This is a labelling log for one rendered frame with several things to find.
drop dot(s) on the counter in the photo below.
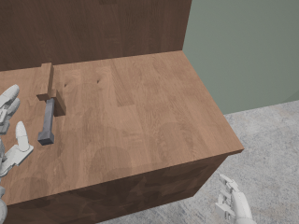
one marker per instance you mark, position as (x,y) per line
(134,125)

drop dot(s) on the robot right hand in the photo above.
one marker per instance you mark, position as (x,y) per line
(234,206)

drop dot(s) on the robot left hand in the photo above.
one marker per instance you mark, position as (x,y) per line
(9,104)

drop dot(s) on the tap lever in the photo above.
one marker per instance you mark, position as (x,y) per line
(46,137)

